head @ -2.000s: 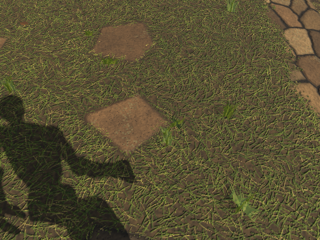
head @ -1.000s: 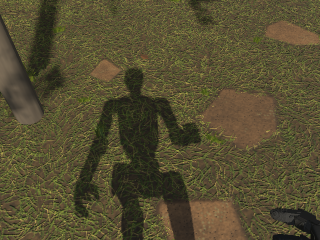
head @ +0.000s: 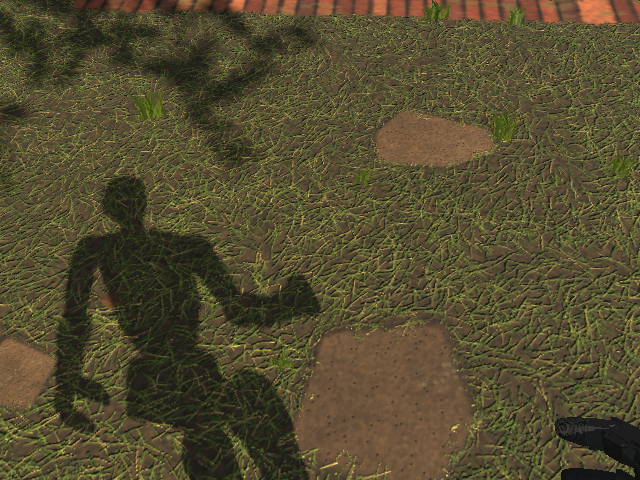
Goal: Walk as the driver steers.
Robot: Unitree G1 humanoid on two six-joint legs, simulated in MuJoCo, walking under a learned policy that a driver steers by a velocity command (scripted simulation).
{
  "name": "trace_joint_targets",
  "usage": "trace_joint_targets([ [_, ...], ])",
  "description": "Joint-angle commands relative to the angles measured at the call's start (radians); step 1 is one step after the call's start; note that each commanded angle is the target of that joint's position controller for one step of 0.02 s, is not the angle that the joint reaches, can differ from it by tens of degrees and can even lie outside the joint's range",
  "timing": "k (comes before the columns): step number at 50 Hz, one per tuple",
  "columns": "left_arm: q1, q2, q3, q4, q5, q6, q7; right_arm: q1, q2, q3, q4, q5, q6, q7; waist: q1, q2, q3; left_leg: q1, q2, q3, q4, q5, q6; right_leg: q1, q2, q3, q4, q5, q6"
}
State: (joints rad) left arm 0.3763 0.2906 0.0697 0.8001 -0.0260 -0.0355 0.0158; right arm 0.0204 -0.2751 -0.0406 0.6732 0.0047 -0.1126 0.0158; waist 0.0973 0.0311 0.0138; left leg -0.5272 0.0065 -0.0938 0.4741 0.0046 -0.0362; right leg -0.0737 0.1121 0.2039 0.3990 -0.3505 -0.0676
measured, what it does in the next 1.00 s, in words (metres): walks ahead, turning right: left foot, then right foot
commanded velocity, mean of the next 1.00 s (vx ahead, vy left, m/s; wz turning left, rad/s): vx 0.33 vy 0.00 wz -0.37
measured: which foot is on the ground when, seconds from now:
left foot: up 0.00-0.02, down 0.04-0.54, up 0.56-0.98, down 1.00-1.00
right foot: down 0.00-0.06, up 0.08-0.50, down 0.52-1.00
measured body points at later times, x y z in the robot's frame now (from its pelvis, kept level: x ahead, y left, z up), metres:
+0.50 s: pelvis +0.25 -0.01 -0.01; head +0.29 -0.03 +0.44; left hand +0.54 +0.15 -0.08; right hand +0.19 -0.31 -0.13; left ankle +0.16 +0.14 -0.74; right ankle +0.36 -0.16 -0.72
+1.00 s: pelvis +0.39 -0.04 +0.00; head +0.39 -0.02 +0.45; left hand +0.62 +0.16 -0.11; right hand +0.38 -0.34 -0.11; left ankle +0.42 +0.07 -0.74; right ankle +0.36 -0.15 -0.74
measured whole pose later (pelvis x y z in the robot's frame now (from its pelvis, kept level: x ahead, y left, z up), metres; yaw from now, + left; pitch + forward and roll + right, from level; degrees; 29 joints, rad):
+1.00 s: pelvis +0.39 -0.04 +0.00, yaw -20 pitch +2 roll -2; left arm 0.20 0.29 0.06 0.72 -0.01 -0.02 -0.01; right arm 0.26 -0.29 -0.04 0.83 0.01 -0.03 0.00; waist -0.01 0.00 -0.06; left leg -0.30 0.05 0.02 0.56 -0.32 0.05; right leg -0.29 0.03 -0.05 0.47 -0.23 -0.03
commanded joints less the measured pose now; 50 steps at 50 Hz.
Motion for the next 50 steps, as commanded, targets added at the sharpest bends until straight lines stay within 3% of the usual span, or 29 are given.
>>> trace_joint_targets([
  [1, -0.030, 0.140, 0.035, -0.064, 0.004, -0.001, 0.005, 0.069, -0.146, -0.055, -0.044, 0.002, -0.029, -0.004, -0.109, -0.148, -0.055, 0.248, -0.007, 0.027, -0.068, -0.051, 0.053, -0.060, -0.218, 0.211, 0.059, 0.361, -0.090],
  [2, -0.042, 0.092, 0.017, -0.081, 0.013, -0.005, 0.000, 0.197, -0.185, -0.069, -0.028, -0.015, -0.033, -0.012, -0.172, -0.109, -0.170, 0.478, 0.092, -0.047, -0.037, -0.065, 0.109, -0.139, -0.166, 0.158, 0.254, 0.340, -0.058],
  [3, 0.048, 0.027, -0.002, -0.103, 0.009, -0.013, 0.000, 0.328, -0.269, -0.090, -0.013, -0.031, -0.025, -0.019, -0.175, 0.093, -0.329, 0.845, 0.313, -0.360, -0.040, -0.158, 0.229, -0.418, -0.033, 0.019, 0.581, 0.066, 0.012],
  [4, 0.102, 0.053, -0.008, -0.121, -0.008, -0.021, -0.001, 0.369, -0.250, -0.090, 0.018, -0.010, -0.010, -0.010, -0.155, 0.310, -0.368, 0.926, 0.439, -0.691, -0.134, -0.390, 0.311, -0.647, -0.039, -0.032, 0.790, -0.258, 0.035],
  [5, 0.043, 0.147, 0.015, -0.107, -0.015, -0.018, -0.001, 0.314, -0.162, -0.067, -0.002, -0.001, -0.005, -0.011, -0.173, 0.163, -0.222, 0.805, 0.400, -0.605, -0.169, -0.512, 0.273, -0.716, -0.104, -0.012, 0.872, -0.185, 0.043],
  [6, -0.042, 0.165, 0.022, -0.120, -0.007, -0.012, -0.001, 0.267, -0.126, -0.056, -0.008, -0.005, 0.004, -0.014, -0.176, 0.081, -0.117, 0.678, 0.353, -0.447, -0.182, -0.450, 0.232, -0.714, -0.138, -0.051, 0.880, -0.102, 0.050],
  [7, -0.081, 0.150, 0.023, -0.133, 0.002, -0.008, -0.003, 0.224, -0.107, -0.047, -0.002, -0.011, 0.008, -0.014, -0.156, 0.043, -0.045, 0.561, 0.308, -0.338, -0.213, -0.340, 0.218, -0.689, -0.165, -0.067, 0.843, -0.043, 0.056],
  [8, -0.095, 0.136, 0.028, -0.140, 0.006, -0.003, -0.007, 0.197, -0.087, -0.040, 0.005, -0.015, 0.008, -0.014, -0.134, 0.058, -0.010, 0.488, 0.274, -0.256, -0.240, -0.260, 0.207, -0.660, -0.194, -0.069, 0.801, -0.003, 0.058],
  [11, -0.091, 0.075, 0.019, -0.156, -0.002, 0.014, -0.016, 0.184, -0.096, -0.045, 0.027, -0.012, -0.004, -0.012, -0.110, 0.081, 0.010, 0.399, 0.245, -0.103, -0.308, -0.134, 0.218, -0.614, -0.224, -0.101, 0.746, 0.059, 0.069],
  [14, -0.142, 0.061, 0.014, -0.186, 0.004, 0.016, -0.021, 0.194, -0.132, -0.059, 0.052, -0.012, -0.008, -0.013, -0.112, 0.044, 0.014, 0.422, 0.256, -0.006, -0.332, -0.015, 0.236, -0.656, -0.236, -0.100, 0.636, 0.169, 0.085],
  [18, -0.245, 0.037, 0.003, -0.215, 0.014, 0.002, -0.044, 0.176, -0.161, -0.063, 0.069, -0.008, 0.013, -0.025, -0.135, 0.028, 0.041, 0.409, 0.204, 0.182, -0.287, 0.252, 0.194, -0.560, -0.203, -0.182, 0.371, 0.373, 0.080],
  [21, -0.304, 0.042, 0.007, -0.248, 0.013, 0.002, -0.067, 0.218, -0.191, -0.069, 0.093, 0.008, 0.034, -0.035, -0.154, 0.043, 0.020, 0.470, 0.222, 0.227, -0.224, 0.348, 0.169, -0.496, -0.171, -0.229, 0.261, 0.391, 0.061],
  [23, -0.288, 0.075, 0.023, -0.262, 0.016, 0.008, -0.077, 0.209, -0.216, -0.079, 0.093, 0.025, 0.046, -0.040, -0.127, 0.062, -0.005, 0.523, 0.240, 0.236, -0.136, 0.464, 0.151, -0.450, -0.140, -0.249, 0.219, 0.302, 0.028],
  [25, -0.145, 0.133, 0.056, -0.235, 0.021, 0.014, -0.076, 0.187, -0.225, -0.085, 0.083, 0.041, 0.058, -0.047, -0.042, 0.058, -0.080, 0.521, 0.222, 0.259, 0.084, 0.579, 0.118, -0.271, -0.078, -0.278, 0.144, 0.279, -0.020],
  [26, -0.027, 0.182, 0.081, -0.205, 0.023, 0.016, -0.060, 0.198, -0.195, -0.074, 0.080, 0.036, 0.058, -0.045, 0.018, 0.009, -0.143, 0.429, 0.170, 0.282, 0.293, 0.460, 0.073, -0.079, -0.062, -0.257, 0.068, 0.416, -0.060],
  [27, 0.005, 0.268, 0.091, -0.209, 0.024, 0.023, -0.031, 0.271, -0.093, -0.040, 0.057, -0.028, 0.054, -0.035, -0.029, -0.238, -0.237, 0.139, 0.083, 0.281, 0.627, -0.285, 0.015, 0.209, -0.297, 0.039, 0.137, 0.888, -0.146],
  [28, -0.071, 0.308, 0.079, -0.272, 0.045, 0.013, -0.032, 0.370, -0.084, -0.015, 0.039, -0.029, 0.045, -0.019, -0.094, -0.322, -0.438, -0.109, -0.063, 0.109, 0.939, -0.770, -0.025, 0.411, -0.548, 0.497, 0.085, 0.945, -0.391],
  [29, -0.086, 0.215, 0.059, -0.286, 0.040, 0.015, -0.040, 0.288, -0.188, -0.040, 0.061, 0.000, 0.046, -0.010, -0.015, -0.127, -0.466, -0.116, 0.004, -0.009, 0.960, -0.665, -0.015, 0.338, -0.491, 0.382, 0.037, 0.823, -0.344],
  [30, -0.136, 0.172, 0.042, -0.275, 0.031, 0.011, -0.042, 0.217, -0.185, -0.038, 0.039, 0.019, 0.053, -0.012, -0.033, -0.105, -0.333, -0.150, 0.038, 0.017, 0.906, -0.585, -0.004, 0.225, -0.437, 0.243, 0.028, 0.749, -0.289],
  [31, -0.170, 0.140, 0.032, -0.261, 0.020, 0.012, -0.040, 0.203, -0.160, -0.034, 0.051, 0.007, 0.065, -0.025, -0.063, -0.032, -0.239, -0.140, 0.076, 0.026, 0.820, -0.529, -0.010, 0.093, -0.381, 0.163, 0.010, 0.672, -0.235],
  [32, -0.202, 0.124, 0.025, -0.256, 0.019, 0.015, -0.036, 0.199, -0.165, -0.037, 0.055, -0.002, 0.080, -0.036, -0.088, -0.054, -0.187, -0.087, 0.094, 0.025, 0.753, -0.496, -0.017, -0.029, -0.353, 0.121, -0.015, 0.630, -0.214],
  [33, -0.224, 0.133, 0.025, -0.255, 0.032, 0.018, -0.035, 0.223, -0.166, -0.039, 0.063, 0.000, 0.096, -0.038, -0.116, -0.088, -0.164, -0.001, 0.089, 0.038, 0.734, -0.468, -0.022, -0.143, -0.328, 0.085, -0.046, 0.617, -0.208],
  [35, -0.251, 0.140, 0.027, -0.246, 0.046, 0.012, -0.030, 0.264, -0.138, -0.034, 0.079, -0.005, 0.109, -0.047, -0.139, -0.115, -0.166, 0.076, 0.073, 0.057, 0.656, -0.434, -0.037, -0.228, -0.307, 0.030, -0.070, 0.641, -0.214],
  [38, -0.241, 0.133, 0.026, -0.219, 0.032, 0.011, -0.017, 0.228, -0.103, -0.020, 0.076, -0.010, 0.108, -0.048, -0.115, -0.132, -0.176, 0.095, 0.081, 0.066, 0.477, -0.338, -0.035, -0.238, -0.281, 0.024, -0.137, 0.214, -0.198],
  [41, -0.222, 0.150, 0.028, -0.189, 0.039, 0.005, -0.013, 0.170, -0.110, -0.017, 0.069, 0.004, 0.096, -0.034, -0.082, -0.179, -0.125, 0.086, 0.081, 0.075, 0.351, -0.285, -0.010, -0.226, -0.312, 0.063, -0.201, -0.064, -0.175],
  [45, -0.194, 0.165, 0.032, -0.150, 0.029, -0.007, -0.018, 0.158, -0.117, -0.018, 0.070, 0.009, 0.078, -0.020, -0.069, -0.154, -0.082, 0.101, 0.074, 0.093, 0.244, -0.320, 0.041, -0.185, -0.357, 0.071, -0.215, -0.159, -0.150],
  [47, -0.219, 0.159, 0.030, -0.140, 0.017, -0.005, -0.019, 0.205, -0.107, -0.019, 0.091, 0.007, 0.072, -0.013, -0.102, -0.136, -0.068, 0.190, 0.055, 0.128, 0.143, -0.297, 0.076, -0.214, -0.345, 0.028, -0.194, -0.192, -0.127],
  [49, -0.247, 0.125, 0.022, -0.138, 0.013, -0.001, -0.019, 0.301, -0.102, -0.024, 0.139, 0.003, 0.071, -0.011, -0.147, -0.096, -0.053, 0.322, 0.022, 0.152, 0.041, -0.308, 0.114, -0.285, -0.288, -0.053, -0.102, -0.228, -0.081],
  [50, -0.267, 0.077, 0.009, -0.147, 0.018, -0.004, -0.019, 0.365, -0.124, -0.029, 0.158, 0.003, 0.069, -0.013, -0.162, -0.006, -0.031, 0.372, 0.094, 0.024, -0.052, -0.400, 0.151, -0.353, -0.226, -0.134, 0.067, -0.198, -0.036],
])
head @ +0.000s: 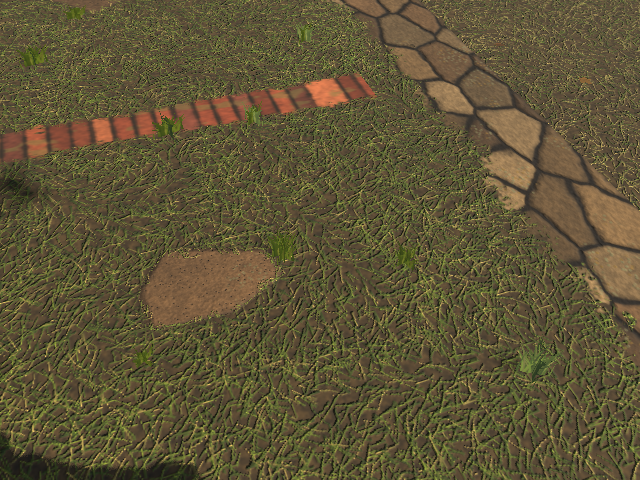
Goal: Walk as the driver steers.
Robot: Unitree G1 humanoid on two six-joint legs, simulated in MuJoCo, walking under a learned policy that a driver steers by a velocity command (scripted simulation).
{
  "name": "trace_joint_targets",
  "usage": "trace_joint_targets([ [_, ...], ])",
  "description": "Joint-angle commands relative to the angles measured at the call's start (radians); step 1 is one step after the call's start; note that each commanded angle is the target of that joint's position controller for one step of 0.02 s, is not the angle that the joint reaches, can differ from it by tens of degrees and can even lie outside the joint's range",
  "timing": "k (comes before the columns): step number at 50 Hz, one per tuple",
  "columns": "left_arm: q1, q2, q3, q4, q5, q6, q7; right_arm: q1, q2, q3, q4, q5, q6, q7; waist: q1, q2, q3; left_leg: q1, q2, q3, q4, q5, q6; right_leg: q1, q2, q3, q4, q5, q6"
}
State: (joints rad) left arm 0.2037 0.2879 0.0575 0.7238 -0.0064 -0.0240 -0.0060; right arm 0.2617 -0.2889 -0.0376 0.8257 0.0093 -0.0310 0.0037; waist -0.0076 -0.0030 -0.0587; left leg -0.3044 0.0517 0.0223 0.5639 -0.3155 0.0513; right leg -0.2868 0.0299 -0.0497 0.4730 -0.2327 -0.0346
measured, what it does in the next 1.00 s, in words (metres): walks ahead, turning left: right foot, then left foot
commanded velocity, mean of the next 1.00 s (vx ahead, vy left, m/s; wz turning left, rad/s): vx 0.47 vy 0.00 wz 0.52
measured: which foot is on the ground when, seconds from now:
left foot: down 0.00-0.42, up 0.44-0.88, down 0.90-1.00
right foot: down 0.00-0.00, up 0.02-0.40, down 0.42-0.90, up 0.92-1.00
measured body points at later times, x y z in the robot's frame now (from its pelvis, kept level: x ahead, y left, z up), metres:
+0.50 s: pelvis +0.22 +0.00 -0.01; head +0.25 +0.01 +0.44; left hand +0.37 +0.30 -0.08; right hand +0.31 -0.27 -0.13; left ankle +0.04 +0.10 -0.67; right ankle +0.31 -0.09 -0.73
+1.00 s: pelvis +0.46 +0.16 -0.01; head +0.49 +0.19 +0.43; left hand +0.37 +0.44 -0.14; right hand +0.76 +0.03 -0.10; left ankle +0.49 +0.26 -0.73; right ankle +0.41 -0.05 -0.64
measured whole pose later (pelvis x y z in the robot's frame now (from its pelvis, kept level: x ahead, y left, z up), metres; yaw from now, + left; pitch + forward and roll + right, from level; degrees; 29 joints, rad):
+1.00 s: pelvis +0.46 +0.16 -0.01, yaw +35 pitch +1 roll -1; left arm 0.24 0.31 0.05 0.82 -0.02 -0.09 -0.01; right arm 0.16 -0.30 -0.06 0.61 0.02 -0.04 0.04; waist 0.02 0.00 0.09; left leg -0.46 -0.06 0.02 0.61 -0.18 0.09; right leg -0.31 -0.05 0.00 1.19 -0.44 0.01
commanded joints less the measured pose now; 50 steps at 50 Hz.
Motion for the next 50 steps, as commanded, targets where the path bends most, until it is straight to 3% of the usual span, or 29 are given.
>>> trace_joint_targets([
  [1, -0.107, 0.020, 0.008, -0.101, 0.009, -0.032, -0.004, 0.173, -0.193, -0.051, 0.008, 0.003, -0.013, -0.008, -0.039, 0.240, 0.069, 0.230, 0.223, -0.430, -0.294, -0.256, 0.163, -0.336, -0.004, -0.036, 0.308, -0.264, 0.015],
  [2, -0.162, 0.076, 0.021, -0.129, -0.009, -0.053, -0.005, 0.195, -0.245, -0.066, -0.004, -0.012, -0.022, 0.001, -0.084, 0.289, 0.148, 0.263, 0.314, -0.715, -0.431, -0.385, 0.260, -0.552, 0.032, 0.043, 0.431, -0.335, 0.015],
  [3, -0.165, 0.120, 0.034, -0.126, -0.027, -0.071, -0.008, 0.156, -0.203, -0.057, -0.024, -0.021, -0.037, 0.001, -0.062, 0.214, 0.171, 0.273, 0.308, -0.693, -0.421, -0.364, 0.246, -0.601, -0.030, 0.116, 0.491, -0.251, 0.003],
  [4, -0.159, 0.124, 0.037, -0.113, -0.024, -0.079, -0.011, 0.133, -0.168, -0.050, -0.033, -0.015, -0.045, -0.001, -0.048, 0.179, 0.159, 0.296, 0.270, -0.610, -0.399, -0.263, 0.213, -0.609, -0.051, 0.121, 0.487, -0.161, 0.000],
  [6, -0.184, 0.109, 0.038, -0.107, 0.008, -0.089, -0.011, 0.138, -0.144, -0.045, -0.040, 0.003, -0.043, -0.009, -0.051, 0.130, 0.117, 0.324, 0.213, -0.491, -0.383, -0.062, 0.174, -0.569, -0.065, 0.114, 0.420, -0.042, 0.018],
  [7, -0.196, 0.091, 0.035, -0.107, 0.011, -0.091, -0.014, 0.147, -0.129, -0.041, -0.040, 0.004, -0.039, -0.015, -0.048, 0.128, 0.100, 0.314, 0.183, -0.438, -0.382, 0.027, 0.161, -0.522, -0.057, 0.106, 0.376, 0.014, 0.032],
  [11, -0.263, 0.033, 0.018, -0.116, 0.000, -0.089, -0.024, 0.172, -0.143, -0.052, -0.049, 0.006, -0.027, -0.034, -0.064, 0.132, 0.088, 0.227, 0.107, -0.303, -0.362, 0.204, 0.137, -0.350, -0.008, 0.075, 0.168, 0.169, 0.074],
  [15, -0.343, 0.039, 0.014, -0.142, -0.014, -0.094, -0.034, 0.218, -0.159, -0.065, -0.049, 0.018, -0.014, -0.039, -0.092, 0.145, 0.110, 0.185, 0.117, -0.339, -0.324, 0.198, 0.138, -0.255, 0.009, 0.081, 0.041, 0.199, 0.082],
  [18, -0.299, 0.082, 0.029, -0.137, -0.019, -0.103, -0.033, 0.194, -0.172, -0.074, -0.060, 0.023, -0.006, -0.040, -0.053, 0.172, 0.099, 0.187, 0.143, -0.399, -0.275, 0.242, 0.117, -0.143, 0.002, 0.096, -0.006, 0.169, 0.057],
  [20, -0.140, 0.130, 0.054, -0.093, -0.011, -0.108, -0.020, 0.156, -0.148, -0.069, -0.081, 0.019, -0.005, -0.039, 0.034, 0.166, 0.019, 0.146, 0.088, -0.369, -0.130, 0.394, 0.074, 0.094, -0.006, 0.083, -0.057, 0.164, 0.009],
  [21, 0.023, 0.177, 0.071, -0.066, 0.003, -0.110, -0.010, 0.125, -0.106, -0.054, -0.109, 0.006, -0.007, -0.034, 0.113, 0.113, -0.113, 0.035, 0.030, -0.319, 0.103, 0.353, 0.040, 0.349, -0.123, 0.182, -0.025, 0.135, -0.049],
  [22, 0.168, 0.263, 0.091, -0.041, 0.023, -0.097, -0.002, 0.204, -0.014, -0.029, -0.145, 0.009, -0.019, -0.036, 0.114, -0.154, -0.293, -0.283, -0.107, -0.191, 0.464, 0.006, -0.028, 0.717, -0.370, 0.561, -0.059, -0.048, -0.174],
  [23, 0.162, 0.217, 0.076, -0.027, 0.012, -0.089, -0.010, 0.262, -0.052, -0.030, -0.147, 0.031, -0.029, -0.035, 0.080, -0.330, -0.298, -0.443, -0.082, -0.195, 0.658, -0.272, -0.036, 0.708, -0.463, 0.837, -0.173, -0.224, -0.238],
  [24, 0.097, 0.133, 0.053, -0.036, 0.002, -0.084, -0.006, 0.193, -0.133, -0.053, -0.136, 0.042, -0.028, -0.032, 0.083, -0.211, -0.130, -0.504, -0.021, -0.195, 0.728, -0.194, -0.037, 0.570, -0.427, 0.707, -0.195, -0.277, -0.207],
  [25, 0.053, 0.099, 0.043, -0.036, 0.002, -0.078, -0.002, 0.115, -0.145, -0.056, -0.144, 0.032, -0.024, -0.029, 0.080, -0.123, -0.031, -0.486, 0.017, -0.159, 0.719, -0.116, -0.037, 0.438, -0.379, 0.539, -0.203, -0.169, -0.175],
  [26, 0.015, 0.076, 0.036, -0.026, 0.008, -0.075, -0.002, 0.074, -0.128, -0.056, -0.153, 0.021, -0.023, -0.026, 0.059, -0.081, 0.028, -0.456, 0.041, -0.149, 0.680, -0.063, -0.036, 0.329, -0.335, 0.439, -0.230, -0.060, -0.159],
  [28, -0.024, 0.056, 0.029, -0.010, 0.019, -0.078, -0.001, 0.059, -0.093, -0.056, -0.165, 0.020, -0.009, -0.015, 0.021, -0.109, 0.073, -0.394, 0.080, -0.143, 0.627, -0.010, -0.035, 0.210, -0.289, 0.300, -0.278, 0.072, -0.147],
  [31, -0.028, 0.088, 0.042, 0.017, 0.009, -0.093, -0.002, 0.012, -0.050, -0.043, -0.203, 0.017, 0.005, -0.007, 0.008, -0.081, 0.103, -0.415, 0.093, -0.124, 0.536, 0.042, -0.053, 0.163, -0.299, 0.187, -0.330, 0.213, -0.172],
  [36, -0.020, 0.141, 0.052, 0.041, 0.002, -0.086, 0.003, -0.117, -0.038, -0.025, -0.246, 0.013, -0.011, 0.026, 0.044, -0.047, 0.118, -0.347, 0.071, -0.057, 0.234, 0.314, -0.044, 0.173, -0.257, -0.008, -0.336, 0.316, -0.136],
  [40, 0.046, 0.189, 0.064, 0.071, -0.018, -0.067, 0.005, -0.222, -0.055, -0.028, -0.299, 0.016, -0.008, 0.047, 0.069, -0.039, 0.138, -0.331, 0.040, -0.007, 0.099, 0.297, -0.004, 0.291, -0.293, -0.068, -0.297, 0.388, -0.101],
  [42, 0.056, 0.222, 0.072, 0.075, -0.025, -0.052, 0.009, -0.206, -0.087, -0.044, -0.313, 0.010, -0.003, 0.051, 0.040, -0.061, 0.105, -0.255, -0.017, 0.044, 0.075, 0.199, 0.033, 0.348, -0.300, -0.105, -0.187, 0.660, -0.080],
  [43, 0.058, 0.238, 0.076, 0.075, -0.029, -0.043, 0.012, -0.143, -0.116, -0.060, -0.305, 0.008, 0.002, 0.050, -0.002, -0.075, 0.057, -0.158, -0.058, 0.074, 0.069, 0.151, 0.057, 0.358, -0.293, -0.126, -0.067, 0.814, -0.068],
  [44, 0.051, 0.232, 0.072, 0.072, -0.031, -0.035, 0.017, 0.001, -0.157, -0.087, -0.270, 0.011, 0.007, 0.044, -0.088, -0.063, -0.016, 0.044, -0.105, 0.093, 0.020, 0.182, 0.091, 0.301, -0.268, -0.158, 0.127, 0.875, -0.043],
  [45, 0.070, 0.195, 0.056, 0.062, -0.012, -0.036, 0.022, 0.180, -0.224, -0.121, -0.225, 0.015, 0.018, 0.026, -0.167, 0.000, -0.106, 0.350, -0.073, -0.010, 0.014, 0.201, 0.136, 0.090, -0.234, -0.162, 0.412, 0.685, -0.003],
  [46, 0.170, 0.048, 0.006, 0.002, 0.030, -0.056, 0.008, 0.156, -0.350, -0.138, -0.230, 0.025, 0.013, 0.017, -0.043, 0.304, -0.193, 0.677, 0.204, -0.583, -0.075, 0.022, 0.316, -0.364, -0.043, -0.117, 0.799, -0.255, 0.060],
  [47, 0.099, 0.118, 0.009, 0.003, 0.003, -0.091, -0.008, 0.187, -0.265, -0.108, -0.272, 0.018, -0.003, 0.022, -0.110, 0.199, -0.363, 0.737, 0.289, -0.868, -0.234, -0.130, 0.365, -0.456, -0.013, 0.128, 0.924, -0.364, 0.047],
  [48, 0.008, 0.174, 0.025, -0.017, -0.040, -0.105, -0.017, 0.161, -0.204, -0.088, -0.251, 0.003, -0.017, 0.028, -0.126, 0.131, -0.224, 0.650, 0.268, -0.727, -0.264, -0.076, 0.303, -0.530, -0.061, 0.139, 0.920, -0.268, 0.029],
  [49, -0.017, 0.153, 0.015, -0.025, -0.037, -0.113, -0.014, 0.108, -0.186, -0.081, -0.248, 0.004, -0.026, 0.027, -0.088, 0.070, -0.120, 0.503, 0.231, -0.603, -0.263, 0.024, 0.272, -0.513, -0.106, 0.127, 0.840, -0.185, 0.017],
  [50, -0.021, 0.146, 0.015, -0.015, -0.014, -0.113, -0.006, 0.037, -0.155, -0.070, -0.252, -0.002, -0.028, 0.025, -0.047, 0.025, -0.057, 0.362, 0.201, -0.503, -0.262, 0.155, 0.246, -0.457, -0.143, 0.122, 0.757, -0.132, 0.022],
])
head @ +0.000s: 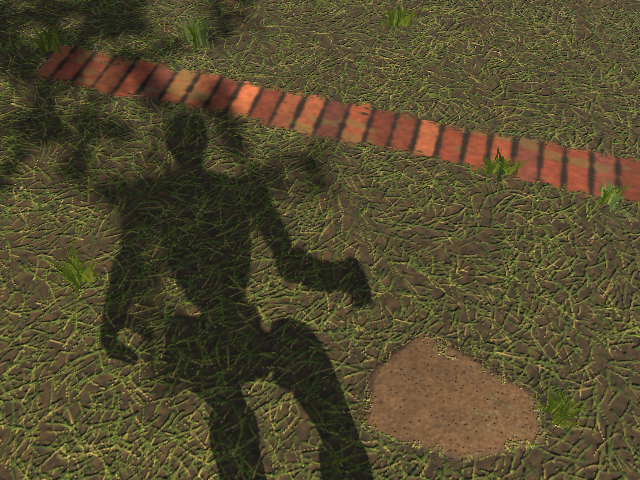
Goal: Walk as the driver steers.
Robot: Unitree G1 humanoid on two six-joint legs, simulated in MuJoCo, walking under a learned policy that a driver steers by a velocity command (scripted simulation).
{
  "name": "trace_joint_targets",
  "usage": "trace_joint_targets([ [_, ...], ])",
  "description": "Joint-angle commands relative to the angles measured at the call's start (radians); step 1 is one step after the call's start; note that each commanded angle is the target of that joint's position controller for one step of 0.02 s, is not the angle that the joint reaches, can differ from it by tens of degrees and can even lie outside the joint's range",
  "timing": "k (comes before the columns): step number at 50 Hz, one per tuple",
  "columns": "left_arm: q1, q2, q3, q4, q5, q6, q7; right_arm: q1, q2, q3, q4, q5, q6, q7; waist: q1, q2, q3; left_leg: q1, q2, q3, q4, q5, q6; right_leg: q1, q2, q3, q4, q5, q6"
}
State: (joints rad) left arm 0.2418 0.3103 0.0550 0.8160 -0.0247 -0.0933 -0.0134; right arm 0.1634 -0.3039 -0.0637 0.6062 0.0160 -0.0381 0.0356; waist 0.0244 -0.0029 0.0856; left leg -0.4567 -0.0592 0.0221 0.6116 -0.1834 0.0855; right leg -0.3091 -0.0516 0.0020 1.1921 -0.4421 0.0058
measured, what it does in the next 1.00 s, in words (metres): walks ahead: right foot, then left foot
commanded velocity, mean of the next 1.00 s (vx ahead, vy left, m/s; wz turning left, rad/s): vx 0.50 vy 0.00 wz -0.11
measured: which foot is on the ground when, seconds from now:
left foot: down 0.00-0.44, up 0.46-0.88, down 0.90-1.00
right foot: up 0.00-0.40, down 0.42-0.90, up 0.92-1.00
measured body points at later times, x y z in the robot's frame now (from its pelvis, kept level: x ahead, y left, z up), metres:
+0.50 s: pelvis +0.30 -0.06 +0.01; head +0.33 -0.07 +0.45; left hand +0.46 +0.21 -0.08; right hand +0.36 -0.34 -0.12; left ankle +0.14 +0.07 -0.65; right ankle +0.38 -0.15 -0.72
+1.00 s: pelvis +0.58 -0.02 +0.01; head +0.61 -0.02 +0.46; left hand +0.66 +0.25 -0.12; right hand +0.73 -0.31 -0.06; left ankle +0.66 +0.08 -0.72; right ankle +0.44 -0.13 -0.64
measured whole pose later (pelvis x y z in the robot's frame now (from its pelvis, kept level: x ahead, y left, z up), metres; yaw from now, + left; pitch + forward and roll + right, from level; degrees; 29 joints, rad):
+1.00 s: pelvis +0.58 -0.02 +0.01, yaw -11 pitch +2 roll +1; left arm 0.37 0.31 0.06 0.80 -0.03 -0.04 0.01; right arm 0.11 -0.26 -0.04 0.66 -0.01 -0.10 0.01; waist 0.04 -0.03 0.02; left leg -0.38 -0.01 0.02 0.51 -0.17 0.01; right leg -0.34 0.03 0.10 1.10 -0.44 -0.02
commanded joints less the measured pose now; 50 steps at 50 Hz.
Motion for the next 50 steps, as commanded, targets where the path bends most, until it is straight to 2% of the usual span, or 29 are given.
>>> trace_joint_targets([
  [1, -0.037, 0.130, 0.022, -0.095, 0.013, -0.033, 0.003, 0.091, -0.112, -0.032, -0.044, -0.023, -0.025, -0.011, -0.041, 0.042, -0.179, 0.410, 0.287, -0.432, -0.329, 0.141, 0.202, -0.354, -0.088, 0.077, -0.008, 0.111, -0.016],
  [2, -0.015, 0.127, 0.023, -0.086, 0.014, -0.019, 0.002, 0.071, -0.104, -0.027, -0.046, -0.028, -0.028, -0.012, -0.020, 0.053, -0.171, 0.349, 0.273, -0.401, -0.353, 0.188, 0.202, -0.306, -0.093, 0.074, -0.035, 0.126, -0.009],
  [4, -0.002, 0.094, 0.016, -0.074, 0.025, 0.002, 0.004, 0.074, -0.111, -0.027, -0.027, -0.020, -0.040, -0.016, -0.007, 0.046, -0.151, 0.279, 0.261, -0.326, -0.392, 0.268, 0.211, -0.279, -0.092, 0.054, -0.106, 0.162, 0.016],
  [6, -0.063, 0.069, 0.007, -0.091, 0.032, 0.012, 0.007, 0.093, -0.128, -0.031, -0.004, -0.017, -0.045, -0.026, -0.019, 0.040, -0.106, 0.251, 0.243, -0.261, -0.426, 0.281, 0.203, -0.312, -0.090, 0.047, -0.217, 0.271, 0.041],
  [10, -0.189, 0.042, -0.006, -0.113, 0.026, 0.004, -0.004, 0.133, -0.135, -0.031, 0.036, -0.011, -0.043, -0.036, -0.071, 0.051, -0.061, 0.249, 0.191, -0.163, -0.440, 0.187, 0.145, -0.272, -0.051, 0.028, -0.498, 0.543, 0.048],
  [15, -0.297, 0.058, -0.006, -0.151, 0.013, -0.007, -0.028, 0.216, -0.151, -0.039, 0.099, -0.001, -0.034, -0.035, -0.111, 0.064, -0.015, 0.379, 0.258, -0.202, -0.397, 0.140, 0.133, -0.295, -0.019, 0.030, -0.645, 0.529, 0.010],
  [18, -0.265, 0.080, 0.002, -0.151, 0.015, -0.015, -0.038, 0.222, -0.160, -0.045, 0.120, 0.000, -0.019, -0.042, -0.081, 0.093, -0.029, 0.472, 0.297, -0.227, -0.328, 0.263, 0.106, -0.260, -0.001, 0.020, -0.688, 0.407, -0.035],
  [19, -0.211, 0.095, 0.011, -0.138, 0.017, -0.017, -0.037, 0.207, -0.164, -0.045, 0.121, 0.001, -0.014, -0.044, -0.047, 0.103, -0.060, 0.481, 0.283, -0.213, -0.265, 0.398, 0.090, -0.176, 0.024, -0.007, -0.706, 0.377, -0.055],
  [20, -0.092, 0.128, 0.031, -0.101, 0.020, -0.019, -0.030, 0.198, -0.150, -0.038, 0.119, -0.003, -0.008, -0.046, 0.014, 0.090, -0.139, 0.462, 0.232, -0.173, -0.122, 0.541, 0.065, -0.006, 0.050, -0.034, -0.721, 0.390, -0.084],
  [21, 0.078, 0.185, 0.048, -0.069, 0.029, -0.019, -0.023, 0.200, -0.111, -0.019, 0.102, -0.016, -0.006, -0.050, 0.084, 0.036, -0.287, 0.322, 0.177, -0.126, 0.129, 0.429, 0.027, 0.277, -0.065, 0.080, -0.671, 0.440, -0.143],
  [22, 0.181, 0.277, 0.074, -0.048, 0.035, -0.010, -0.020, 0.333, -0.025, 0.007, 0.085, -0.010, -0.025, -0.044, 0.051, -0.216, -0.435, -0.083, 0.011, -0.059, 0.526, -0.039, -0.066, 0.666, -0.302, 0.529, -0.723, 0.252, -0.311],
  [23, 0.209, 0.200, 0.052, -0.033, 0.008, -0.007, -0.028, 0.292, -0.068, 0.003, 0.088, -0.005, -0.041, -0.043, 0.083, -0.243, -0.457, -0.239, -0.011, -0.164, 0.643, -0.394, -0.070, 0.705, -0.319, 0.771, -0.886, 0.042, -0.329],
  [24, 0.134, 0.157, 0.036, -0.042, 0.002, -0.004, -0.026, 0.191, -0.136, -0.016, 0.063, 0.016, -0.051, -0.037, 0.080, -0.167, -0.296, -0.329, 0.058, -0.156, 0.690, -0.329, -0.062, 0.592, -0.292, 0.649, -0.908, -0.031, -0.281],
  [25, 0.064, 0.134, 0.028, -0.060, 0.011, 0.002, -0.023, 0.117, -0.136, -0.013, 0.045, 0.012, -0.058, -0.038, 0.062, -0.090, -0.200, -0.321, 0.104, -0.120, 0.653, -0.244, -0.055, 0.450, -0.250, 0.536, -0.919, 0.032, -0.253],
  [26, 0.017, 0.114, 0.021, -0.069, 0.020, 0.007, -0.023, 0.077, -0.128, -0.015, 0.035, -0.007, -0.063, -0.039, 0.038, -0.051, -0.124, -0.299, 0.132, -0.104, 0.587, -0.185, -0.059, 0.318, -0.213, 0.457, -0.944, 0.130, -0.251],
  [27, -0.007, 0.094, 0.014, -0.076, 0.029, 0.005, -0.021, 0.087, -0.119, -0.018, 0.035, -0.018, -0.061, -0.041, 0.005, -0.067, -0.105, -0.237, 0.158, -0.111, 0.527, -0.136, -0.063, 0.238, -0.180, 0.407, -0.965, 0.223, -0.245],
  [29, -0.014, 0.090, 0.014, -0.078, 0.025, 0.004, -0.016, 0.120, -0.085, -0.013, 0.041, -0.024, -0.055, -0.040, -0.026, -0.087, -0.111, -0.172, 0.162, -0.099, 0.452, -0.109, -0.085, 0.175, -0.144, 0.345, -0.998, 0.340, -0.258],
  [31, 0.003, 0.114, 0.023, -0.069, 0.015, 0.001, -0.006, 0.087, -0.065, -0.007, 0.027, -0.028, -0.049, -0.044, -0.029, -0.079, -0.095, -0.172, 0.158, -0.083, 0.352, -0.064, -0.114, 0.136, -0.132, 0.290, -1.020, 0.423, -0.271],
  [36, 0.077, 0.149, 0.039, -0.044, 0.001, 0.017, 0.018, -0.100, -0.030, 0.009, -0.014, -0.019, -0.063, -0.035, 0.031, -0.069, -0.061, -0.088, 0.105, -0.072, 0.012, 0.218, -0.146, 0.089, -0.075, 0.210, -1.008, 0.435, -0.222],
  [40, 0.146, 0.150, 0.043, -0.027, -0.008, 0.037, 0.027, -0.188, -0.055, 0.001, -0.040, -0.004, -0.078, -0.018, 0.054, -0.077, -0.059, -0.036, 0.075, -0.096, -0.108, 0.236, -0.136, 0.150, -0.109, 0.288, -0.936, 0.370, -0.204],
  [42, 0.141, 0.156, 0.049, -0.031, -0.005, 0.045, 0.032, -0.168, -0.081, -0.009, -0.037, -0.002, -0.086, -0.016, 0.029, -0.096, -0.065, 0.016, 0.075, -0.103, -0.138, 0.172, -0.115, 0.182, -0.128, 0.338, -0.880, 0.366, -0.184],
  [43, 0.130, 0.153, 0.050, -0.035, -0.003, 0.048, 0.033, -0.123, -0.093, -0.016, -0.025, -0.002, -0.089, -0.017, -0.001, -0.105, -0.079, 0.084, 0.073, -0.092, -0.161, 0.145, -0.097, 0.177, -0.123, 0.347, -0.837, 0.389, -0.171],
  [44, 0.123, 0.130, 0.043, -0.042, 0.002, 0.050, 0.032, -0.032, -0.117, -0.031, -0.001, -0.007, -0.092, -0.023, -0.049, -0.098, -0.128, 0.228, 0.076, -0.078, -0.191, 0.132, -0.068, 0.149, -0.079, 0.327, -0.744, 0.440, -0.146],
  [45, 0.110, 0.077, 0.023, -0.063, 0.014, 0.046, 0.026, 0.108, -0.163, -0.047, 0.015, -0.025, -0.095, -0.031, -0.118, -0.043, -0.255, 0.465, 0.195, -0.178, -0.158, 0.100, -0.009, 0.052, -0.018, 0.277, -0.516, 0.378, -0.112],
  [46, 0.221, -0.001, 0.000, -0.087, 0.005, 0.033, 0.026, 0.220, -0.244, -0.069, 0.036, -0.036, -0.080, -0.036, -0.106, 0.205, -0.415, 0.834, 0.427, -0.537, -0.183, -0.054, 0.125, -0.278, 0.123, 0.133, -0.168, 0.071, -0.040],
  [47, 0.228, 0.046, 0.003, -0.101, -0.010, 0.027, 0.026, 0.244, -0.197, -0.059, 0.052, -0.021, -0.070, -0.029, -0.104, 0.320, -0.425, 0.840, 0.499, -0.782, -0.282, -0.253, 0.165, -0.445, 0.088, 0.142, 0.020, -0.148, -0.029],
  [48, 0.157, 0.126, 0.027, -0.103, -0.019, 0.030, 0.026, 0.192, -0.126, -0.040, 0.045, -0.017, -0.068, -0.030, -0.116, 0.196, -0.284, 0.724, 0.457, -0.667, -0.310, -0.313, 0.130, -0.494, 0.037, 0.160, 0.088, -0.068, -0.027],
  [49, 0.089, 0.132, 0.031, -0.116, -0.013, 0.036, 0.026, 0.140, -0.098, -0.029, 0.042, -0.021, -0.064, -0.032, -0.106, 0.125, -0.193, 0.601, 0.416, -0.521, -0.322, -0.210, 0.104, -0.481, 0.003, 0.126, 0.087, 0.009, -0.022],
  [50, 0.055, 0.121, 0.033, -0.127, -0.002, 0.040, 0.024, 0.097, -0.072, -0.021, 0.051, -0.025, -0.063, -0.030, -0.084, 0.091, -0.129, 0.494, 0.374, -0.421, -0.352, -0.101, 0.096, -0.454, -0.023, 0.120, 0.045, 0.064, -0.017],
])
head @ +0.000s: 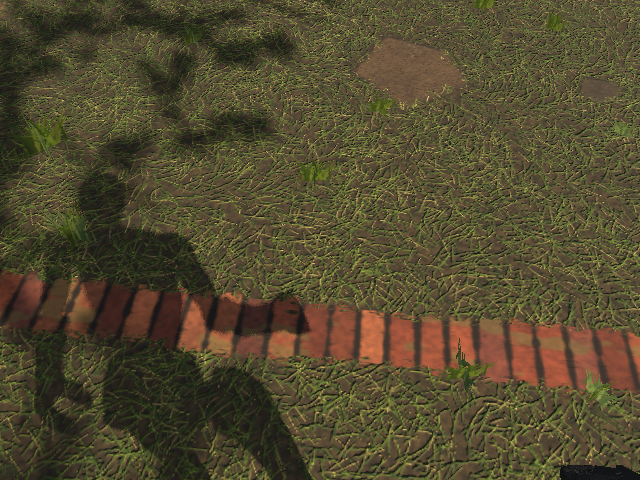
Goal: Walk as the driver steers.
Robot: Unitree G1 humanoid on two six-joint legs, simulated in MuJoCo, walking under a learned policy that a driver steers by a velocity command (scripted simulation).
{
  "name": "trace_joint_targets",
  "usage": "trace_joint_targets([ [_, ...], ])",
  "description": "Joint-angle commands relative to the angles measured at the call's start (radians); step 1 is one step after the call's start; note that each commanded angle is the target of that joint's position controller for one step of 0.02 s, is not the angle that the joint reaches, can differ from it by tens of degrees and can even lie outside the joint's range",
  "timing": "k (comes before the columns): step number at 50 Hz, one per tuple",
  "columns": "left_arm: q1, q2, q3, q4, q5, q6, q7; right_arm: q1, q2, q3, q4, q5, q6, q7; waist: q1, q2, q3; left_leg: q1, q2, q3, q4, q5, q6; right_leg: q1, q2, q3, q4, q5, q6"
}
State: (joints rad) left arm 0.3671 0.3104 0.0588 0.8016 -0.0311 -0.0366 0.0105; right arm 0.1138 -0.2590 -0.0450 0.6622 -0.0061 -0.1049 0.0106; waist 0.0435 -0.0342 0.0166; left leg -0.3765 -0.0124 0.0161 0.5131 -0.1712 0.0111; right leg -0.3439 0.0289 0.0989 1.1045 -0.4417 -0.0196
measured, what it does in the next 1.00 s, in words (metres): walks ahead, turning right: right foot, then left foot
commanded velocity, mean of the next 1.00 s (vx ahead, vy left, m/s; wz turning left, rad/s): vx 0.50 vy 0.00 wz -0.49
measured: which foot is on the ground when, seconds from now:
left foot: down 0.00-0.40, up 0.42-0.86, down 0.88-1.00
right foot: up 0.00-0.38, down 0.40-0.90, up 0.92-1.00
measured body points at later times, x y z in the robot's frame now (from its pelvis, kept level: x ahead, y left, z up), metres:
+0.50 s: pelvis +0.26 -0.08 -0.01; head +0.30 -0.10 +0.44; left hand +0.51 +0.13 -0.09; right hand +0.25 -0.38 -0.13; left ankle +0.16 +0.11 -0.63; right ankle +0.31 -0.17 -0.73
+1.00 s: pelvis +0.55 -0.13 +0.00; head +0.57 -0.14 +0.45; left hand +0.74 +0.08 -0.12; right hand +0.56 -0.44 -0.09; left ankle +0.65 -0.08 -0.73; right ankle +0.37 -0.19 -0.65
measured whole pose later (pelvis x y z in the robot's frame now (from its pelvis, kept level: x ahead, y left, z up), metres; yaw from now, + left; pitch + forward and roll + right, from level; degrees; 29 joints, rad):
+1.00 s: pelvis +0.55 -0.13 +0.00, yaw -29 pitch +1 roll +1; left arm 0.35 0.29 0.05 0.76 -0.02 -0.04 0.01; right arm 0.16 -0.28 -0.05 0.73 0.00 -0.11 0.04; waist 0.02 -0.03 0.02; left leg -0.37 -0.04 0.02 0.51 -0.17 0.04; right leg -0.33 0.05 0.11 1.13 -0.43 -0.03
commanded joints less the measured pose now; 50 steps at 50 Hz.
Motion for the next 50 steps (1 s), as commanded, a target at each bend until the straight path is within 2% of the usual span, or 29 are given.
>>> trace_joint_targets([
  [1, -0.072, 0.106, 0.033, -0.117, 0.006, -0.009, -0.005, 0.117, -0.099, -0.034, 0.002, -0.008, 0.000, -0.005, -0.076, 0.147, -0.032, 0.344, 0.300, -0.336, -0.279, -0.036, 0.163, -0.381, -0.130, 0.025, 0.096, 0.099, 0.010],
  [3, -0.067, 0.063, 0.027, -0.124, 0.000, 0.010, -0.012, 0.092, -0.098, -0.038, 0.017, -0.003, -0.008, -0.005, -0.053, 0.162, -0.005, 0.265, 0.274, -0.225, -0.329, 0.049, 0.164, -0.333, -0.146, 0.004, 0.055, 0.132, 0.019],
  [5, -0.102, 0.042, 0.022, -0.148, 0.006, 0.020, -0.014, 0.092, -0.124, -0.049, 0.034, 0.000, -0.015, -0.006, -0.048, 0.133, 0.012, 0.250, 0.284, -0.155, -0.361, 0.124, 0.181, -0.355, -0.155, -0.001, -0.009, 0.182, 0.032],
  [11, -0.256, 0.017, 0.007, -0.198, 0.010, 0.007, -0.047, 0.120, -0.183, -0.067, 0.076, 0.006, -0.001, -0.017, -0.094, 0.087, 0.036, 0.291, 0.259, 0.055, -0.371, 0.229, 0.153, -0.309, -0.138, -0.067, -0.330, 0.453, 0.022],
  [15, -0.352, 0.031, 0.010, -0.247, 0.008, 0.010, -0.066, 0.169, -0.220, -0.080, 0.109, 0.027, 0.018, -0.017, -0.113, 0.087, 0.065, 0.395, 0.294, 0.112, -0.333, 0.283, 0.124, -0.299, -0.116, -0.114, -0.442, 0.401, -0.020],
  [17, -0.336, 0.058, 0.023, -0.259, 0.013, 0.014, -0.070, 0.169, -0.248, -0.089, 0.114, 0.038, 0.031, -0.020, -0.083, 0.108, 0.037, 0.442, 0.300, 0.147, -0.231, 0.545, 0.104, -0.228, -0.068, -0.162, -0.466, 0.299, -0.058],
  [18, -0.279, 0.082, 0.037, -0.252, 0.016, 0.019, -0.068, 0.165, -0.263, -0.093, 0.114, 0.044, 0.039, -0.023, -0.044, 0.123, -0.007, 0.449, 0.294, 0.167, -0.126, 0.716, 0.092, -0.136, -0.028, -0.194, -0.470, 0.250, -0.082],
  [19, -0.142, 0.120, 0.063, -0.218, 0.013, 0.023, -0.062, 0.152, -0.262, -0.091, 0.111, 0.049, 0.047, -0.025, 0.039, 0.110, -0.078, 0.405, 0.266, 0.201, 0.060, 0.800, 0.068, 0.051, 0.020, -0.217, -0.524, 0.283, -0.115],
  [20, 0.040, 0.189, 0.099, -0.167, 0.009, 0.032, -0.046, 0.168, -0.228, -0.076, 0.104, 0.034, 0.045, -0.030, 0.119, 0.063, -0.171, 0.218, 0.228, 0.213, 0.323, 0.651, 0.028, 0.351, 0.015, -0.146, -0.544, 0.316, -0.157],
  [21, 0.050, 0.314, 0.119, -0.162, -0.004, 0.031, -0.030, 0.245, -0.088, -0.031, 0.048, -0.020, 0.031, -0.021, 0.025, -0.226, -0.229, -0.239, 0.065, 0.191, 0.704, -0.242, -0.043, 0.685, -0.255, 0.367, -0.598, 0.226, -0.315],
  [22, 0.064, 0.280, 0.099, -0.208, 0.003, 0.010, -0.037, 0.196, -0.119, -0.022, 0.027, 0.004, -0.006, -0.011, 0.061, -0.178, -0.420, -0.380, -0.022, -0.072, 0.880, -0.448, -0.046, 0.776, -0.372, 0.768, -0.781, 0.028, -0.422],
  [23, 0.040, 0.205, 0.077, -0.194, 0.012, -0.007, -0.043, 0.089, -0.192, -0.041, 0.001, 0.046, -0.027, -0.001, 0.090, -0.088, -0.294, -0.474, 0.034, -0.114, 0.882, -0.352, -0.025, 0.710, -0.346, 0.640, -0.817, 0.059, -0.359],
  [24, -0.002, 0.176, 0.068, -0.189, 0.011, -0.017, -0.042, 0.062, -0.181, -0.034, -0.007, 0.045, -0.039, -0.003, 0.058, -0.049, -0.189, -0.462, 0.074, -0.103, 0.802, -0.266, -0.008, 0.574, -0.304, 0.512, -0.815, 0.129, -0.324],
  [25, -0.074, 0.144, 0.057, -0.197, 0.013, -0.019, -0.040, 0.061, -0.178, -0.035, 0.006, 0.018, -0.043, -0.011, 0.011, 0.010, -0.124, -0.398, 0.109, -0.104, 0.712, -0.208, -0.011, 0.430, -0.264, 0.415, -0.814, 0.243, -0.292],
  [26, -0.123, 0.117, 0.047, -0.211, 0.023, -0.021, -0.036, 0.076, -0.190, -0.043, 0.013, 0.002, -0.035, -0.014, -0.027, -0.003, -0.098, -0.320, 0.129, -0.111, 0.650, -0.171, -0.016, 0.325, -0.233, 0.347, -0.829, 0.354, -0.280],
  [27, -0.145, 0.113, 0.044, -0.222, 0.031, -0.021, -0.033, 0.089, -0.189, -0.045, 0.015, -0.003, -0.024, -0.012, -0.049, -0.016, -0.088, -0.270, 0.132, -0.111, 0.620, -0.150, -0.024, 0.261, -0.219, 0.324, -0.850, 0.408, -0.281],
  [30, -0.129, 0.132, 0.050, -0.205, 0.023, -0.026, -0.016, 0.070, -0.144, -0.034, 0.010, -0.012, 0.001, -0.012, -0.059, 0.003, -0.054, -0.235, 0.116, -0.080, 0.485, -0.085, -0.065, 0.146, -0.189, 0.237, -0.878, 0.521, -0.287],
  [32, -0.103, 0.149, 0.055, -0.189, 0.018, -0.023, -0.004, -0.008, -0.116, -0.022, -0.010, -0.013, 0.005, -0.010, -0.035, -0.004, -0.024, -0.229, 0.095, -0.073, 0.335, 0.056, -0.083, 0.108, -0.152, 0.187, -0.881, 0.495, -0.259],
  [35, -0.064, 0.144, 0.053, -0.165, 0.014, -0.017, 0.005, -0.105, -0.091, -0.008, -0.024, -0.003, -0.001, 0.004, 0.011, -0.034, -0.009, -0.142, 0.053, -0.059, 0.120, 0.256, -0.085, 0.072, -0.117, 0.142, -0.875, 0.393, -0.212],
  [38, 0.000, 0.136, 0.049, -0.125, 0.009, -0.018, 0.002, -0.162, -0.108, -0.010, -0.040, 0.010, -0.012, 0.019, 0.041, -0.042, 0.006, -0.121, 0.047, -0.072, 0.040, 0.296, -0.064, 0.132, -0.158, 0.184, -0.846, 0.338, -0.200],
  [41, 0.022, 0.136, 0.050, -0.101, 0.013, -0.011, 0.002, -0.159, -0.139, -0.022, -0.047, 0.010, -0.019, 0.026, 0.031, -0.064, 0.017, -0.124, 0.043, -0.074, -0.009, 0.184, -0.020, 0.239, -0.207, 0.244, -0.778, 0.378, -0.184],
  [43, 0.005, 0.132, 0.048, -0.098, 0.014, -0.004, 0.001, -0.071, -0.157, -0.036, -0.027, 0.007, -0.024, 0.021, -0.022, -0.084, -0.007, -0.012, 0.020, -0.037, -0.055, 0.120, 0.022, 0.268, -0.193, 0.241, -0.693, 0.535, -0.159],
  [44, 0.000, 0.103, 0.037, -0.102, 0.019, -0.003, 0.000, 0.037, -0.189, -0.052, -0.001, -0.001, -0.028, 0.016, -0.074, -0.064, -0.088, 0.157, 0.043, -0.051, -0.055, 0.140, 0.061, 0.244, -0.139, 0.199, -0.549, 0.631, -0.131],
  [45, 0.025, 0.061, 0.018, -0.121, 0.036, -0.005, 0.001, 0.193, -0.248, -0.066, 0.013, -0.013, -0.029, 0.012, -0.124, 0.049, -0.246, 0.437, 0.206, -0.230, -0.013, 0.163, 0.139, 0.094, -0.069, 0.134, -0.266, 0.464, -0.089],
  [46, 0.147, 0.007, 0.002, -0.125, 0.008, -0.017, 0.002, 0.287, -0.301, -0.086, 0.063, -0.009, -0.016, 0.022, -0.090, 0.363, -0.344, 0.714, 0.380, -0.683, -0.144, -0.117, 0.287, -0.253, 0.076, 0.035, 0.053, -0.055, -0.013],
  [47, 0.101, 0.093, 0.014, -0.113, -0.001, -0.023, 0.002, 0.290, -0.208, -0.062, 0.063, 0.023, -0.013, 0.028, -0.120, 0.260, -0.272, 0.695, 0.387, -0.781, -0.219, -0.347, 0.268, -0.388, 0.032, 0.102, 0.164, -0.124, -0.011],
  [48, -0.013, 0.134, 0.026, -0.132, -0.005, -0.026, 0.000, 0.232, -0.165, -0.048, 0.056, 0.023, -0.008, 0.024, -0.132, 0.165, -0.140, 0.581, 0.357, -0.643, -0.233, -0.336, 0.229, -0.435, -0.010, 0.084, 0.183, -0.037, -0.013],
  [49, -0.079, 0.124, 0.023, -0.147, 0.006, -0.028, 0.001, 0.179, -0.154, -0.040, 0.045, 0.010, -0.002, 0.021, -0.114, 0.096, -0.074, 0.467, 0.316, -0.531, -0.247, -0.225, 0.211, -0.415, -0.052, 0.038, 0.153, 0.034, -0.012],
  [50, -0.114, 0.110, 0.024, -0.158, 0.019, -0.033, -0.002, 0.147, -0.137, -0.034, 0.048, 0.002, 0.001, 0.020, -0.094, 0.079, -0.024, 0.379, 0.282, -0.459, -0.270, -0.121, 0.212, -0.400, -0.085, 0.021, 0.089, 0.088, -0.008],
])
